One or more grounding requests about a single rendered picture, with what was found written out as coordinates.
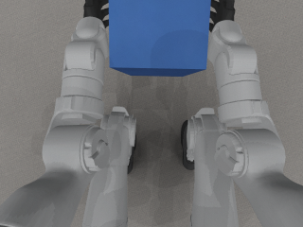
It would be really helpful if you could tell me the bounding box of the robot left forearm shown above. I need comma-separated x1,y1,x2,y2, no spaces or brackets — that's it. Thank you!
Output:
42,16,110,159

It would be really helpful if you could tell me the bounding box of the left robot thigh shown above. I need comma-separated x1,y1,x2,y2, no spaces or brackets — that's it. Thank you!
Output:
81,112,136,227

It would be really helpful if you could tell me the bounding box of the carton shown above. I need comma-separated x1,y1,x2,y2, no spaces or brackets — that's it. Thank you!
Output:
108,0,211,77

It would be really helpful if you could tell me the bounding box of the robot right hand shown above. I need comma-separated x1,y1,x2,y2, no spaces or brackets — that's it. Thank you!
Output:
209,0,235,32

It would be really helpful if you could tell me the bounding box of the left robot shin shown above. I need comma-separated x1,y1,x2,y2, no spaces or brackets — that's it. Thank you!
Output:
100,106,133,165

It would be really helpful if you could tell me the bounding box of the robot right forearm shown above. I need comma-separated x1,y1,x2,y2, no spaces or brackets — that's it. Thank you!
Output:
207,20,286,160

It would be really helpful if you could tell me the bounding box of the right robot upper arm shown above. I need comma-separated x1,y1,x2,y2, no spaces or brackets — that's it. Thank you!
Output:
214,129,303,227

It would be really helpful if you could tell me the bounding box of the left robot upper arm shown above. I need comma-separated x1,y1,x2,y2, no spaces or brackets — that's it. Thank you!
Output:
0,124,111,227

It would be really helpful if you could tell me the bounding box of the robot left hand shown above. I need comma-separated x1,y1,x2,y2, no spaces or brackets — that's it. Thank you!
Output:
83,0,109,28

